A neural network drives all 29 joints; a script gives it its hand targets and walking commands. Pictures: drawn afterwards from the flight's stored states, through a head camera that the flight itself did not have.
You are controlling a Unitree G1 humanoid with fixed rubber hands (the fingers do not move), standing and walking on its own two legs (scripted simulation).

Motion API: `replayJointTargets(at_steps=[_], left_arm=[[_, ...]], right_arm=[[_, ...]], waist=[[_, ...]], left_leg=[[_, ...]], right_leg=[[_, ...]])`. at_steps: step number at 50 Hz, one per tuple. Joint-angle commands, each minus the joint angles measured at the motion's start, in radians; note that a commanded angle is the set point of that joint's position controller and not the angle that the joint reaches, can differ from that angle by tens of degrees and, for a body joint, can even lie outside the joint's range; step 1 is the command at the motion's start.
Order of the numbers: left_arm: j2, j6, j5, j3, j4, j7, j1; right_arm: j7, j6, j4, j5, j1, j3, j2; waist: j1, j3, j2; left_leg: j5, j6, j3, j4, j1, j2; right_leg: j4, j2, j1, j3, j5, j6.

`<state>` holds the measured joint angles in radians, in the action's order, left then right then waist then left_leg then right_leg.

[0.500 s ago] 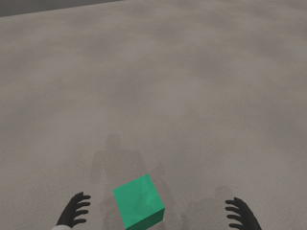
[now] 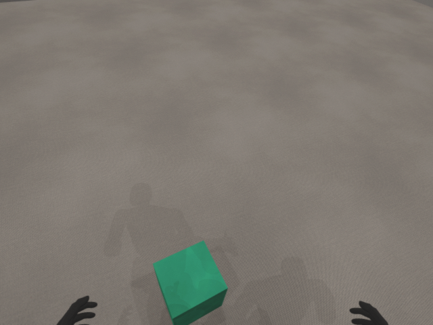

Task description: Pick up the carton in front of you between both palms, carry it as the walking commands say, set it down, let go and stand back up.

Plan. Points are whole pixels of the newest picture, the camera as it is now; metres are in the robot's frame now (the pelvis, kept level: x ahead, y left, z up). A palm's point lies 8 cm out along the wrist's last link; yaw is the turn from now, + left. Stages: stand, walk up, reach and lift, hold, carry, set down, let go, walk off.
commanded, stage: stand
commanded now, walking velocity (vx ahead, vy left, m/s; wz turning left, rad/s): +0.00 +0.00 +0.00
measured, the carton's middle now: (189, 286) +0.38 +0.07 -0.64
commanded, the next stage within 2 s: none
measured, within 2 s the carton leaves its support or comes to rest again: neither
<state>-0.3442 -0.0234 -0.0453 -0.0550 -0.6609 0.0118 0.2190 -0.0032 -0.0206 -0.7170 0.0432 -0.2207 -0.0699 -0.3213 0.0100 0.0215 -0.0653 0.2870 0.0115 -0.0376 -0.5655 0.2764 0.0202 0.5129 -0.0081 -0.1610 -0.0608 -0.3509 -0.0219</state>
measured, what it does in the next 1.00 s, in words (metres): stands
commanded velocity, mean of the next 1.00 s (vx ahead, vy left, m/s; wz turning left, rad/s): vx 0.00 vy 0.00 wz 0.00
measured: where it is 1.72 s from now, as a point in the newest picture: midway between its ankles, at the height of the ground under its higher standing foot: outside the picture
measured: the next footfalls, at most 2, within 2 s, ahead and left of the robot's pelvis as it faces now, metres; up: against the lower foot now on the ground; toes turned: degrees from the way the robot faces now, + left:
none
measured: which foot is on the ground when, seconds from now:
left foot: down 0.00-1.00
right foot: down 0.00-1.00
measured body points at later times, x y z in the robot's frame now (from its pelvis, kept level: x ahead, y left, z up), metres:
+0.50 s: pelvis +0.01 +0.01 +0.01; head +0.02 +0.03 +0.45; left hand +0.14 +0.30 -0.12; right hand +0.13 -0.29 -0.09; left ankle +0.01 +0.11 -0.73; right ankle -0.05 -0.14 -0.73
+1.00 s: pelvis +0.00 +0.00 +0.01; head -0.01 +0.02 +0.46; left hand +0.09 +0.31 -0.12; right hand +0.10 -0.31 -0.09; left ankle +0.01 +0.11 -0.73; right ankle -0.05 -0.14 -0.73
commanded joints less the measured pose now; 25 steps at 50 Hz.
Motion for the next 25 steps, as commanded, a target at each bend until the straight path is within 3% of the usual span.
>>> replayJointTargets(at_steps=[1, 11, 25], left_arm=[[-0.112, 0.029, 0.005, -0.020, 0.040, 0.011, -0.044], [-0.131, 0.031, 0.012, -0.003, -0.060, 0.023, -0.041], [-0.153, 0.037, 0.013, 0.004, -0.141, 0.024, -0.059]], right_arm=[[-0.009, 0.022, 0.045, -0.002, 0.047, -0.027, -0.139], [-0.024, 0.023, -0.032, -0.007, 0.052, -0.016, -0.168], [-0.022, 0.027, -0.121, -0.014, 0.102, -0.008, -0.178]], waist=[[-0.003, -0.085, 0.102], [-0.004, -0.088, 0.078], [-0.008, -0.052, 0.062]], left_leg=[[-0.265, 0.011, -0.082, 0.096, -0.074, -0.087], [-0.438, 0.013, -0.088, 0.091, -0.141, -0.096], [-0.346, 0.012, -0.089, 0.143, -0.148, -0.098]], right_leg=[[-0.064, 0.053, 0.005, -0.035, 0.248, 0.019], [-0.076, 0.066, 0.028, -0.029, 0.358, 0.011], [-0.139, 0.085, 0.044, -0.037, 0.314, 0.017]])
